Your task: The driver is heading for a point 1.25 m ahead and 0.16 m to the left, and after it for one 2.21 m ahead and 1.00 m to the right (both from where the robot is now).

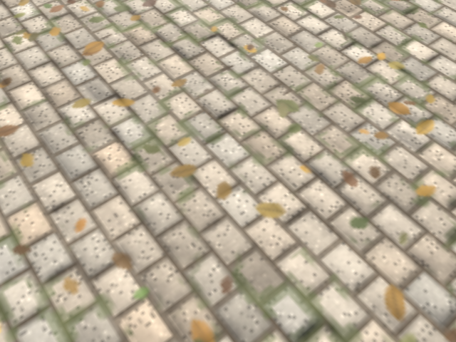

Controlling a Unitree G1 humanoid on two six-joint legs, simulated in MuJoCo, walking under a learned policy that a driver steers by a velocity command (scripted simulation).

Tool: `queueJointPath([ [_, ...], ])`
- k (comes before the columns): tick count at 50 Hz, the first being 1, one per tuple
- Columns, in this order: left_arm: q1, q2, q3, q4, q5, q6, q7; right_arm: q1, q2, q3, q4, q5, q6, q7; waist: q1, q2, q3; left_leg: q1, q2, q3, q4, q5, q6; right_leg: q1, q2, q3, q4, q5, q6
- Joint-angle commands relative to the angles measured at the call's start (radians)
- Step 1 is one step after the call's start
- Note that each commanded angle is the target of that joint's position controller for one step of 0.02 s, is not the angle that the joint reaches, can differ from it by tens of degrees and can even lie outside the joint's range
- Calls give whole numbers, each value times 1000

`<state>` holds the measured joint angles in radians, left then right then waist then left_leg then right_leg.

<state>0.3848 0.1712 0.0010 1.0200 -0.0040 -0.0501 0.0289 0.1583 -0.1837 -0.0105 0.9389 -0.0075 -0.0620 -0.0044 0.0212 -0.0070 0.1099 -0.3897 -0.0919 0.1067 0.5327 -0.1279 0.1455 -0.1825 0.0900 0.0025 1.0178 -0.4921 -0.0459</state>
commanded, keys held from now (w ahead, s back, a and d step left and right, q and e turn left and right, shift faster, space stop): no key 0.22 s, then w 0.78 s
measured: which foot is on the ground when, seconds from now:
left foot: down 0.00-0.34, up 0.36-0.72, down 0.74-1.00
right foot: up 0.00-0.30, down 0.32-0.76, up 0.78-1.00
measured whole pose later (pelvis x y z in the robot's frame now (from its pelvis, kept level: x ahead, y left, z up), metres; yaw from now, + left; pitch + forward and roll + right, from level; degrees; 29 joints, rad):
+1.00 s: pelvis +0.27 +0.05 +0.03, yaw +1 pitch +1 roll +0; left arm 0.21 0.21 0.06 0.99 0.04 -0.06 -0.03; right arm 0.41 -0.17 -0.03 1.06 -0.01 -0.10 0.00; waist -0.01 -0.04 0.02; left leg -0.05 -0.07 0.09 0.27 -0.23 0.08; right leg -0.59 -0.09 -0.04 1.02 -0.18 -0.06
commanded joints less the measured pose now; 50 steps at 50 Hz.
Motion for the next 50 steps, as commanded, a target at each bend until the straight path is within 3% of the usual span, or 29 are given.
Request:
queueJointPath([
  [1,85,98,26,-11,49,30,-8,72,-73,-12,-11,18,13,-10,-8,8,-126,181,390,-417,-271,341,198,-174,-77,65,179,1,10],
  [3,72,68,21,-1,50,59,-12,66,-71,-5,9,-2,19,-20,21,42,-77,33,306,-303,-323,223,123,-74,-90,33,40,39,19],
  [6,76,28,10,25,33,82,3,109,-92,-6,41,-17,16,-18,19,64,-106,35,267,-255,-325,110,82,-28,-79,4,-154,24,27],
  [11,14,42,9,39,27,93,7,119,-124,-16,58,-6,43,-19,-6,104,-90,3,269,-304,-375,-308,48,-3,-78,-21,-324,105,20],
  [13,65,37,7,60,37,79,-2,149,-161,-34,76,7,62,-20,7,113,-93,-27,274,-334,-404,-518,38,51,-49,-76,-373,83,4],
  [15,115,28,5,77,43,64,-6,138,-157,-44,75,17,76,-21,33,100,-38,-110,264,-340,-408,-654,11,116,-45,-83,-478,45,-37],
  [16,144,25,3,87,45,56,-3,108,-135,-43,62,20,78,-21,47,59,12,-153,235,-313,-350,-652,-11,134,-66,-44,-599,11,-67],
  [17,196,74,12,99,48,47,4,71,-89,-34,34,28,74,-15,62,-79,28,-239,157,-227,-208,-578,-53,166,-183,142,-748,-140,-113],
  [18,240,136,31,114,23,35,5,-9,-58,-28,-7,31,64,-7,85,-258,65,-324,24,-58,64,-385,-89,128,-373,450,-944,-367,-179],
  [19,149,136,39,100,26,25,10,-12,-83,-32,-8,-6,55,3,36,-228,119,-305,62,-82,224,-239,-83,48,-439,501,-1000,-304,-189],
  [20,88,116,37,78,23,14,11,30,-90,-38,12,-19,47,16,-13,-134,83,-281,74,-112,286,-180,-84,34,-403,445,-1002,-221,-164],
  [22,67,119,44,67,19,-6,7,78,-102,-49,39,-31,36,36,-47,-73,16,-258,80,-98,366,-133,-96,79,-341,329,-972,-72,-135],
  [26,155,87,41,90,22,-29,1,-34,-65,-43,1,-24,28,40,-3,-102,25,-297,111,-57,329,-79,-128,115,-306,233,-954,53,-143],
  [31,215,119,49,94,34,-43,-2,-165,-56,-31,-61,-16,17,38,54,-127,20,-230,120,-27,143,-109,-126,147,-318,192,-905,204,-169],
  [33,210,131,53,92,36,-44,-6,-171,-67,-32,-74,-15,13,37,51,-139,20,-160,113,-11,88,-152,-107,130,-323,177,-865,259,-169],
  [35,180,149,60,88,32,-41,-11,-113,-73,-36,-67,-11,6,33,15,-137,11,-19,89,14,9,-147,-86,78,-326,158,-796,342,-154],
  [36,154,153,62,84,28,-39,-12,-24,-77,-42,-39,-9,0,28,-32,-111,-11,125,62,28,-55,-101,-76,27,-306,127,-714,425,-133],
  [37,145,137,57,81,27,-42,-16,118,-113,-60,10,-11,-12,16,-86,-49,-85,339,60,1,-80,-93,-57,-45,-256,67,-544,541,-107],
  [38,110,110,47,51,20,-45,-20,310,-195,-85,42,-29,-25,3,-175,83,-211,566,266,-240,-153,-275,-11,-192,-187,-16,-246,425,-68],
  [39,142,20,30,13,8,-50,-25,419,-312,-109,69,-28,-20,1,-165,329,-272,718,507,-685,-319,-445,89,-485,-47,-96,65,-14,-29],
  [40,75,112,56,11,34,-45,-28,352,-246,-95,63,-16,-10,3,-134,168,-180,599,494,-719,-344,-464,103,-551,-106,12,194,5,-54],
  [41,12,105,59,-6,32,-48,-39,233,-188,-78,32,-15,-14,11,-87,90,-91,490,453,-593,-338,-392,88,-562,-153,30,207,122,-65],
  [42,-13,86,57,-7,28,-50,-46,169,-139,-66,19,-15,-22,19,-57,55,-54,394,404,-484,-360,-254,68,-519,-178,28,171,201,-61],
  [44,-11,64,59,-5,39,-31,-54,150,-77,-45,28,-9,-35,14,-12,78,-42,314,324,-334,-387,-81,34,-447,-198,11,106,251,-40],
  [45,-9,58,60,-6,42,-22,-58,181,-68,-40,44,-9,-41,9,-4,86,-48,313,312,-295,-383,21,34,-434,-191,-3,95,260,-31],
  [47,-58,57,64,-27,43,-9,-63,244,-76,-37,74,-4,-50,1,5,82,-38,330,302,-240,-377,194,43,-472,-186,-25,62,288,-16],
  [50,-200,47,56,-79,42,-1,-68,299,-81,-30,94,-6,-52,-2,-10,72,-9,331,289,-188,-386,301,52,-526,-184,-53,-55,368,2],
])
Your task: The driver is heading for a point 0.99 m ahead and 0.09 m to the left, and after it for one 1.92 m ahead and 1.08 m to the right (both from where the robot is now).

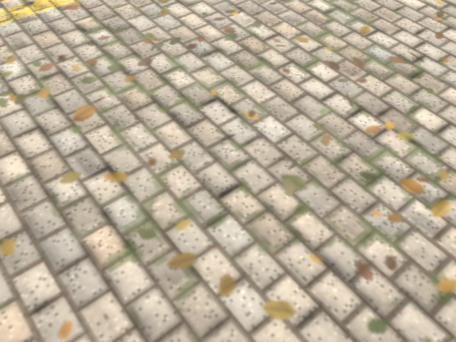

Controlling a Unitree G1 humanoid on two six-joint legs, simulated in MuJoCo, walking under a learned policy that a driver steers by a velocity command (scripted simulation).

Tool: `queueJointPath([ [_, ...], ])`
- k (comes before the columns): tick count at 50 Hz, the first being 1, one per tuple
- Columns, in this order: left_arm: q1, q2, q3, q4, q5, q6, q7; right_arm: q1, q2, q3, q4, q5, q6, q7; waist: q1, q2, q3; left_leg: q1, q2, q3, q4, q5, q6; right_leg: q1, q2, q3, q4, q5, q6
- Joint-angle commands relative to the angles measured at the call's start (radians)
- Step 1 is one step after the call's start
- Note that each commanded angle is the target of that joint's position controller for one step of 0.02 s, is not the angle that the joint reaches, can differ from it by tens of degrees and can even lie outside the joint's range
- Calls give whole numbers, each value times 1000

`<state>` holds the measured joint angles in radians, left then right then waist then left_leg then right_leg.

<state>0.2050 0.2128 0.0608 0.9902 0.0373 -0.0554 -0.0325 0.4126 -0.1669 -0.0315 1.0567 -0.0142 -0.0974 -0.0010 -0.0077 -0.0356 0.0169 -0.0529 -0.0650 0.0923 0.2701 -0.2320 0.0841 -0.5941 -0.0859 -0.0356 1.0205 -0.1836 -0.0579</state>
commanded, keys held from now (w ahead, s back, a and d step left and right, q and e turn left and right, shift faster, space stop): w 1.00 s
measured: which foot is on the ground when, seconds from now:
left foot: down 0.00-0.24, up 0.26-0.80, down 0.82-1.00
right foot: up 0.00-0.22, down 0.24-0.84, up 0.86-1.00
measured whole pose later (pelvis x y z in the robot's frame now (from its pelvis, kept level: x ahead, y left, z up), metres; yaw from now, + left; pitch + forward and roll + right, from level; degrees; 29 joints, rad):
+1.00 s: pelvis +0.55 +0.02 +0.00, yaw +0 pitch -1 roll +0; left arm 0.28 0.21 0.06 1.01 0.03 -0.07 -0.01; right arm 0.27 -0.20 -0.06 1.01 -0.02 -0.08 0.00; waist 0.01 -0.03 0.05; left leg -0.20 -0.06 0.11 0.38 -0.17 0.10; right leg -0.46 -0.06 0.00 1.13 -0.28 -0.08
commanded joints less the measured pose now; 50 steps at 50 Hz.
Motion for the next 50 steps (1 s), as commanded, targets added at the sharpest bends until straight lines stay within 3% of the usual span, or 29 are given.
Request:
queueJointPath([
  [1,-75,2,-8,-70,-3,4,-7,49,-94,-6,-22,0,-16,-5,12,100,96,-20,249,-154,-128,419,112,-101,-1,-25,-131,91,18],
  [4,-196,-5,-21,-112,-16,4,-9,82,-105,-3,-11,1,-19,-7,-12,111,111,-28,238,-120,-138,463,102,-11,35,-60,-322,170,10],
  [8,-241,26,-15,-139,-17,-1,0,116,-126,-7,14,-4,-15,-16,-8,104,115,91,285,-115,-89,603,98,42,60,-66,-425,138,-41],
  [10,-151,50,-2,-116,-16,-10,11,98,-144,-12,17,-10,-12,-21,38,111,59,139,286,-91,55,856,80,168,108,-81,-454,56,-76],
  [11,-30,67,10,-76,-15,-17,19,89,-154,-15,18,-12,-7,-22,87,104,-3,138,270,-75,206,923,68,298,140,-92,-494,42,-95],
  [12,134,98,26,-22,-4,-26,28,83,-152,-14,14,-9,-3,-20,149,82,-87,39,235,-51,414,820,53,516,121,-66,-537,56,-121],
  [13,298,190,51,4,19,-31,39,100,-113,-3,-17,-2,-2,-16,187,-23,-215,-163,176,-12,735,440,38,754,-122,207,-548,-59,-172],
  [14,295,240,62,0,17,-23,30,222,-21,6,-18,35,2,-3,114,-213,-309,-497,-19,-35,1088,-317,5,943,-362,716,-707,-135,-326],
  [15,190,189,53,-13,-20,-13,23,107,-118,-18,-29,11,7,-6,97,-35,-200,-584,49,-147,1119,-228,25,829,-295,679,-766,-239,-281],
  [16,86,130,35,-33,-29,-17,20,8,-121,-22,-65,6,2,-1,67,-9,-68,-597,92,-141,1068,-119,28,675,-263,517,-794,-199,-243],
  [17,46,84,22,-32,-24,-26,17,-24,-104,-21,-69,3,-1,0,38,35,-10,-553,123,-138,1012,-64,25,561,-221,418,-825,-72,-214],
  [19,56,29,3,-4,-25,-39,26,6,-65,-19,-57,-22,24,9,-18,15,14,-452,156,-135,926,-40,5,437,-151,273,-853,62,-166],
  [22,132,57,3,29,-27,-58,33,-34,-52,-22,-75,-27,52,21,-34,3,32,-471,164,-106,854,-8,-21,411,-121,189,-880,168,-166],
  [25,186,75,1,40,-26,-57,32,-180,-72,-24,-128,-23,63,26,-11,-3,75,-579,186,-82,737,100,-47,437,-104,150,-922,162,-161],
  [30,277,71,-8,58,-26,-55,34,-367,-63,-13,-189,-8,58,30,40,-15,91,-599,163,-38,483,233,-61,528,-83,92,-917,285,-137],
  [35,349,79,-9,89,-13,-50,46,-483,-75,-12,-234,-7,48,29,73,-28,109,-616,130,-16,353,193,-28,689,-126,82,-861,406,-150],
  [38,316,100,-3,92,-8,-47,55,-441,-91,-21,-236,-7,34,24,31,-37,90,-505,88,3,285,87,18,731,-144,58,-759,639,-131],
  [39,299,111,0,91,-7,-46,56,-361,-103,-29,-211,-8,29,17,-5,-45,47,-392,53,18,265,55,37,723,-137,44,-667,780,-118],
  [40,278,116,1,90,-12,-42,54,-206,-118,-42,-159,-11,21,9,-73,-24,-29,-211,20,36,201,87,59,688,-107,15,-497,830,-99],
  [41,266,101,-5,74,-20,-42,51,-22,-169,-62,-104,-31,10,-2,-138,9,-135,59,105,-58,194,81,99,519,-67,-9,-268,643,-80],
  [42,350,6,-26,40,-61,-42,38,117,-286,-92,-91,-55,8,-8,-132,212,-299,391,424,-509,150,-39,220,168,74,-74,135,123,-27],
  [43,343,64,-5,50,-46,-43,35,71,-270,-90,-89,-23,24,4,-111,196,-325,379,489,-785,1,-66,261,17,157,47,306,-326,-35],
  [44,242,90,6,22,-33,-39,35,-57,-229,-77,-105,-3,28,7,-61,120,-147,229,443,-617,-14,-121,222,-56,82,87,326,-236,-45],
  [45,179,77,3,4,-28,-44,30,-134,-159,-58,-119,0,22,11,-40,70,-53,84,403,-496,-53,-66,191,-42,45,85,269,-152,-46],
  [46,162,55,3,4,-23,-39,28,-162,-118,-46,-114,-2,15,12,-7,65,1,-15,352,-399,-84,7,150,1,14,79,205,-109,-43],
  [47,177,39,1,5,-7,-25,23,-160,-84,-34,-99,2,8,8,23,84,22,-86,309,-324,-103,70,119,52,-4,76,156,-89,-33],
  [48,197,19,-1,14,0,-11,17,-140,-73,-28,-86,1,2,4,37,94,19,-114,289,-280,-112,118,108,88,-7,68,133,-78,-23],
  [50,176,13,0,2,3,5,9,-81,-99,-31,-62,3,-12,1,47,90,24,-119,271,-231,-123,229,115,70,-10,46,103,-50,-6],
])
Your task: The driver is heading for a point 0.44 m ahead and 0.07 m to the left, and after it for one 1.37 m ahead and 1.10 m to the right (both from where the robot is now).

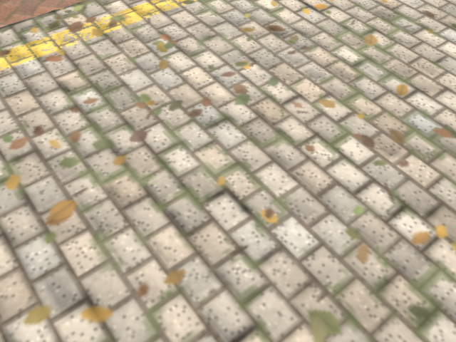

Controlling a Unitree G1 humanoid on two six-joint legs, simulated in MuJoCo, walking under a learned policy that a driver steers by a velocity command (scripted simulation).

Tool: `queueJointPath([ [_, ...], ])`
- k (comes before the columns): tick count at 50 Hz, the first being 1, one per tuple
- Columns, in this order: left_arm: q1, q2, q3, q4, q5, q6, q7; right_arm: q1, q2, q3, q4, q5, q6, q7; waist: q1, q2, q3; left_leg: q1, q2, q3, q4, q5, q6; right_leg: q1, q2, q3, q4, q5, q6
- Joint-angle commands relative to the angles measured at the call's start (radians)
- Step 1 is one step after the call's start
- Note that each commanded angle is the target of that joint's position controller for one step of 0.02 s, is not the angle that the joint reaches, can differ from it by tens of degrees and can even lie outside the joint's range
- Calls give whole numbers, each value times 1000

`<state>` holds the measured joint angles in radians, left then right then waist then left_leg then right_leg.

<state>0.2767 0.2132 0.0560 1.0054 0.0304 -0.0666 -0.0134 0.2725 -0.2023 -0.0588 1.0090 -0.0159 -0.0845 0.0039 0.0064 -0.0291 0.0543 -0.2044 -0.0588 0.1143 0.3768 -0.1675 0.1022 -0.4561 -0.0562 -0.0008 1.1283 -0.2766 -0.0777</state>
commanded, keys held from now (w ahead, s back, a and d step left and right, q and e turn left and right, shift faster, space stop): w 0.38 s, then e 0.62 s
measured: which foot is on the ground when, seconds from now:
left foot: down 0.00-0.40, up 0.42-0.92, down 0.94-1.00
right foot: up 0.00-0.36, down 0.38-0.94, up 0.96-1.00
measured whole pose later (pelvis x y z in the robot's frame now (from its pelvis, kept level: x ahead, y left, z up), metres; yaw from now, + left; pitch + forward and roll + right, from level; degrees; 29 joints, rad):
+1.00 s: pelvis +0.38 -0.01 -0.01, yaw -17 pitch +1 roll -1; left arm 0.26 0.28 0.10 0.88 0.01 0.03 0.03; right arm 0.14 -0.22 -0.04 0.83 -0.01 -0.02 -0.05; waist 0.04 -0.04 0.05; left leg -0.30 -0.02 0.01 0.52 -0.21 0.04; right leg -0.35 0.13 0.11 0.82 -0.51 -0.04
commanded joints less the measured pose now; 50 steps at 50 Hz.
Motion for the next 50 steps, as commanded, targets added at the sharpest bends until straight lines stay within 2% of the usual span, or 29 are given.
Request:
queueJointPath([
  [1,67,16,5,-28,9,22,-13,78,-80,-6,-7,5,-27,-5,33,82,-2,37,260,-234,-242,181,99,-103,-47,3,-30,72,23],
  [4,-76,31,3,-80,4,29,-17,138,-84,-1,6,6,-26,-4,5,84,34,74,243,-199,-268,226,95,-201,-64,-22,-150,176,47],
  [7,-195,22,-6,-121,-6,25,-19,187,-79,6,16,5,-25,-5,-22,84,48,111,225,-164,-267,302,82,-202,-48,-49,-319,257,57],
  [9,-257,14,-13,-141,-10,23,-19,227,-83,7,27,5,-26,-8,-42,91,50,156,228,-150,-260,346,77,-187,-30,-68,-409,290,52],
  [13,-344,28,-15,-177,-10,14,-16,282,-89,7,53,-6,-20,-19,-63,96,65,294,270,-149,-217,434,93,-200,-5,-80,-511,249,19],
  [15,-338,38,-11,-186,-10,6,-14,271,-100,3,57,-12,-16,-25,-45,97,62,342,289,-141,-163,549,89,-161,14,-85,-553,178,-9],
  [16,-299,45,-6,-177,-10,1,-10,251,-108,1,56,-13,-15,-27,-21,102,42,343,289,-126,-108,678,78,-89,39,-97,-576,137,-28],
  [17,-218,58,2,-152,-9,-5,-3,236,-119,-2,56,-14,-14,-28,14,109,-1,340,283,-115,-12,808,67,20,73,-110,-595,103,-47],
  [18,-65,74,14,-100,-5,-13,5,217,-124,-3,54,-10,-9,-26,80,89,-77,306,253,-88,159,842,49,198,104,-126,-660,138,-71],
  [19,114,125,34,-50,15,-23,16,206,-109,3,36,-1,-10,-23,143,56,-181,131,217,-67,391,640,31,466,9,-22,-665,134,-113],
  [20,241,236,62,-37,39,-24,23,292,-19,22,4,44,-11,-12,131,-141,-340,-205,64,7,804,104,-27,778,-308,424,-696,165,-248],
  [21,185,221,60,-35,-1,-7,13,290,-80,-1,17,28,-11,-13,99,-120,-361,-340,-19,-102,971,-353,-32,760,-368,663,-814,363,-306],
  [22,58,183,48,-53,-27,-4,9,204,-89,-7,-8,10,-7,-16,45,-47,-204,-390,57,-143,984,-278,-32,615,-323,478,-803,460,-280],
  [23,-9,112,28,-63,-28,-10,5,144,-70,-2,-23,0,-12,-16,26,-3,-111,-378,86,-138,933,-222,-40,483,-278,357,-816,621,-255],
  [24,-31,73,16,-58,-29,-15,6,127,-57,-4,-26,-8,-6,-17,-2,12,-62,-338,112,-136,869,-199,-49,389,-221,261,-832,721,-215],
  [25,-38,48,7,-50,-33,-18,11,129,-53,-5,-34,-21,8,-17,-29,-3,-45,-292,123,-134,812,-188,-63,319,-173,195,-844,771,-187],
  [26,-36,53,6,-48,-29,-20,13,132,-42,-6,-40,-24,22,-16,-44,-16,-53,-257,117,-129,778,-179,-74,285,-152,164,-841,826,-176],
  [28,-15,105,16,-49,-22,-23,14,123,-36,-6,-58,-19,42,-18,-62,-14,-82,-244,96,-116,730,-156,-98,261,-132,136,-828,944,-187],
  [30,0,137,24,-59,-17,-16,15,82,-43,-6,-81,-15,56,-23,-60,-20,-98,-263,92,-110,666,-121,-117,250,-119,131,-824,939,-191],
  [35,71,141,28,-73,-16,15,20,-77,-69,-5,-148,-4,78,-33,-9,-55,-104,-309,91,-121,528,-39,-134,281,-105,194,-810,752,-163],
  [39,105,157,41,-88,-8,38,27,-154,-84,-3,-186,5,82,-43,23,-64,-84,-328,75,-143,454,-85,-134,332,-119,276,-776,664,-174],
  [42,96,172,53,-106,-4,56,33,-162,-93,-1,-203,15,74,-52,31,-77,-74,-294,54,-158,375,-160,-123,356,-125,342,-727,667,-176],
  [44,60,183,61,-126,-7,67,36,-129,-99,-2,-206,22,66,-57,16,-86,-73,-217,40,-168,262,-182,-111,347,-113,390,-694,631,-153],
  [45,20,185,63,-140,-14,72,36,-87,-98,-2,-200,22,60,-59,-14,-83,-71,-133,33,-161,143,-136,-104,313,-86,397,-668,575,-121],
  [46,-23,177,62,-159,-26,77,38,-31,-106,-4,-191,12,50,-62,-48,-65,-76,-4,56,-171,-9,-12,-94,240,-39,387,-615,478,-71],
  [47,-6,114,46,-185,-36,76,39,4,-180,-20,-197,-7,43,-71,-35,82,-122,135,251,-322,-84,109,-50,139,41,298,-452,232,-11],
  [48,86,58,36,-197,-42,80,44,-63,-275,-32,-229,-2,53,-70,34,306,-124,222,491,-580,-81,522,78,-71,232,100,-280,-348,33],
  [49,103,151,56,-179,-5,91,45,-15,-238,-31,-223,6,66,-64,9,249,-179,180,532,-594,-61,590,179,-61,174,55,-59,-422,46],
  [50,67,179,67,-168,0,98,39,-45,-168,-9,-237,6,69,-62,21,133,-136,127,464,-493,-62,525,169,-57,141,83,14,-341,54],
])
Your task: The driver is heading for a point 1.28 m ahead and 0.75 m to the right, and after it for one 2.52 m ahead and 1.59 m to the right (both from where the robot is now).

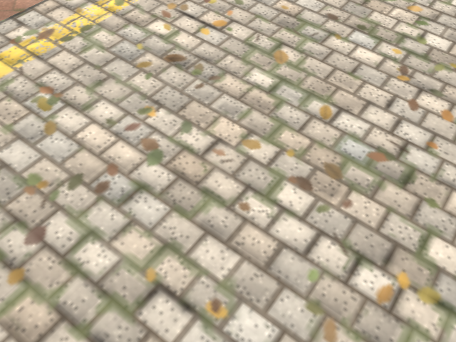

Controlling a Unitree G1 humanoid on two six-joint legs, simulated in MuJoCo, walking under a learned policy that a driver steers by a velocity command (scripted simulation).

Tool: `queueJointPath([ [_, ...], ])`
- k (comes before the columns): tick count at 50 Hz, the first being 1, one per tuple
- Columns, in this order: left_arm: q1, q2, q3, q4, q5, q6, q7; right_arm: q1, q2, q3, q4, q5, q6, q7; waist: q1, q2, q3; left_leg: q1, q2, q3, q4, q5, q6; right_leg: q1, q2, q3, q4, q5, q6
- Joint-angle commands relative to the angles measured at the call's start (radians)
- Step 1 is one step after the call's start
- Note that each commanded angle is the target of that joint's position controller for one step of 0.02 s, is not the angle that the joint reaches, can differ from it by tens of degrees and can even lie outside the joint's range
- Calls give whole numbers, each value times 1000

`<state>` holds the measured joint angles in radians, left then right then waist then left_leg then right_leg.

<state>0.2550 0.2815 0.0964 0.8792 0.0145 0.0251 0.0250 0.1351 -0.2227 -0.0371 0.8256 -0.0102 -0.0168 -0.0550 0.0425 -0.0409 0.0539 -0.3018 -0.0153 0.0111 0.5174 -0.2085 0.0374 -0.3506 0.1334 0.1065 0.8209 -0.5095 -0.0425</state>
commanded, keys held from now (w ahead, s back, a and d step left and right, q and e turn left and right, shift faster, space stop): e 0.62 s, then w+e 0.22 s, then e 0.06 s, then no key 0.10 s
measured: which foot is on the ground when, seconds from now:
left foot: down 0.00-0.42, up 0.44-0.92, down 0.94-1.00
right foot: up 0.00-0.40, down 0.42-0.94, up 0.96-1.00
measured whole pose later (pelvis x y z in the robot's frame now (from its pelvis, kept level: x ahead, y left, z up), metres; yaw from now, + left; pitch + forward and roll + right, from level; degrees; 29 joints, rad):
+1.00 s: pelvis +0.03 -0.03 +0.00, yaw -34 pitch +1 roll +0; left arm 0.32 0.31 0.07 0.77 0.02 0.02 -0.01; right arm 0.18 -0.28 -0.03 0.70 -0.03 -0.02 -0.03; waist 0.02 -0.03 0.01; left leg -0.25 -0.04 -0.02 0.49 -0.23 0.03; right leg -0.30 0.16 0.20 0.73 -0.45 -0.05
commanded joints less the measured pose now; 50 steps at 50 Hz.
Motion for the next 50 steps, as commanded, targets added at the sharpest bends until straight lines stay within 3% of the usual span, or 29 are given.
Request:
queueJointPath([
  [1,62,100,28,-40,16,15,-8,32,-115,-22,-67,-2,5,-3,1,103,-79,168,344,-270,-211,475,192,-163,-76,-26,343,-32,35],
  [2,48,94,28,-46,16,25,-18,-2,-112,-18,-84,-7,9,-4,10,138,-70,163,290,-197,-217,419,153,-173,-86,-35,349,23,51],
  [3,50,89,25,-48,13,34,-31,-1,-121,-19,-89,-11,9,-6,6,182,-69,166,257,-142,-211,464,146,-176,-80,-49,365,58,68],
  [4,46,87,23,-50,8,40,-40,19,-128,-21,-87,-15,9,-3,-3,187,-78,171,244,-106,-204,496,147,-171,-74,-60,373,80,80],
  [6,15,83,18,-71,-1,48,-49,58,-142,-27,-82,-16,7,1,-21,180,-94,205,259,-81,-202,488,162,-181,-77,-71,341,95,95],
  [10,-60,74,4,-115,3,61,-60,96,-172,-38,-79,-19,7,8,-52,190,-85,234,303,-65,-217,366,182,-178,-116,-92,203,92,99],
  [15,-107,64,-13,-164,-7,58,-76,82,-215,-53,-88,-27,13,32,-67,216,-89,164,323,1,-192,283,167,-15,-132,-161,-21,67,60],
  [18,-94,70,-14,-182,-13,47,-76,80,-241,-64,-87,-20,23,42,-58,221,-101,158,343,20,-131,286,138,65,-124,-190,-166,93,27],
  [19,-62,65,-15,-176,-10,39,-73,68,-245,-67,-87,-12,29,44,-32,198,-104,123,334,52,-76,256,101,139,-114,-199,-285,175,12],
  [20,-26,82,-11,-164,-1,27,-63,91,-233,-67,-77,-10,34,47,-16,132,-109,55,312,93,11,171,40,232,-110,-159,-412,270,-2],
  [21,-1,168,7,-166,15,11,-48,133,-180,-56,-85,-14,43,55,-19,-115,-90,-117,211,185,258,-106,-35,316,-299,129,-575,322,-43],
  [22,10,315,39,-189,6,6,-45,77,-118,-34,-163,-16,56,41,-17,-279,-39,-326,38,142,405,-446,-88,268,-534,439,-560,686,-198],
  [23,65,282,44,-173,3,7,-42,14,-159,-38,-165,-18,68,28,39,-151,-66,-312,58,10,534,-435,-83,248,-519,386,-538,699,-269],
  [24,13,216,23,-173,-1,8,-36,22,-164,-43,-155,-2,72,31,-5,-103,-34,-308,71,-23,564,-344,-75,219,-444,291,-533,647,-247],
  [25,-64,176,9,-185,-2,12,-30,43,-169,-46,-137,7,65,35,-45,-87,-12,-290,79,-40,534,-248,-68,194,-364,215,-539,586,-197],
  [27,-106,143,-2,-202,-10,9,-22,83,-194,-55,-115,-20,58,43,-60,-108,-56,-268,60,-28,556,-167,-68,232,-296,163,-518,674,-169],
  [29,-68,152,0,-198,-14,3,-28,90,-180,-53,-116,-17,61,50,-54,-57,-97,-262,47,-32,566,-152,-75,265,-296,173,-505,715,-174],
  [31,-35,166,5,-192,-13,-1,-29,67,-165,-49,-129,-12,67,48,-40,-52,-91,-284,43,-41,527,-151,-82,288,-298,206,-506,674,-183],
  [33,12,169,7,-182,-7,0,-31,45,-171,-48,-140,-21,68,52,-16,-77,-95,-298,42,-44,463,-154,-86,298,-288,274,-563,308,-200],
  [35,34,170,8,-180,2,1,-36,3,-179,-49,-154,-27,64,60,4,-101,-55,-321,35,-46,393,-160,-86,284,-289,355,-620,21,-213],
  [41,72,198,18,-170,12,-20,-41,-48,-161,-36,-177,-20,18,66,14,-71,-28,-225,2,-57,209,-193,-61,224,-274,437,-600,-21,-231],
  [44,32,197,20,-179,12,-25,-47,-11,-155,-28,-182,-2,-1,51,-27,-71,-14,-52,-36,-57,75,-193,-35,113,-235,451,-545,111,-206],
  [46,-31,175,16,-190,-3,-25,-37,109,-141,-23,-156,-1,-16,25,-119,-39,-35,207,-38,-39,-153,-23,-24,-10,-153,383,-416,259,-125],
  [47,-21,110,-2,-200,-12,-33,-30,156,-199,-34,-150,-13,-25,11,-126,57,-78,350,97,-156,-208,-68,-7,-113,-93,298,-279,182,-65],
  [48,0,27,-27,-231,-20,-38,-26,171,-299,-46,-169,-26,-23,4,-111,272,-124,414,360,-500,-327,-249,73,-243,53,104,-42,-50,-13],
  [49,12,129,-6,-225,21,-34,-21,169,-332,-60,-146,-23,-11,10,-81,216,-43,285,425,-617,-322,-182,159,-285,22,56,78,-88,-5],
  [50,27,147,2,-203,28,-30,-23,146,-261,-45,-147,-11,-9,19,-52,140,8,240,394,-552,-296,-108,185,-275,-26,65,147,-38,-2],
])
Velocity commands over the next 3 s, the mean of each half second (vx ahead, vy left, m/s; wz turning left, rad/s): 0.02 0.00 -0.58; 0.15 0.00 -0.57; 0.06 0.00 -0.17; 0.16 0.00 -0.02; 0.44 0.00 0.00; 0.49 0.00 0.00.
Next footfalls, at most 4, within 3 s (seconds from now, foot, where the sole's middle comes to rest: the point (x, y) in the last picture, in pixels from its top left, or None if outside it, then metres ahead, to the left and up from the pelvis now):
0.42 right None -0.01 -0.12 -0.77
0.94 left None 0.13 0.02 -0.77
1.32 right None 0.07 -0.19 -0.77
2.30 right None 0.31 -0.36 -0.77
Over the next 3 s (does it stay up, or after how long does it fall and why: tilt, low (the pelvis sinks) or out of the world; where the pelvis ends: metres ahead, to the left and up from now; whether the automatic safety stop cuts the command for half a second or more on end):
stays up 0.55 -0.41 0.00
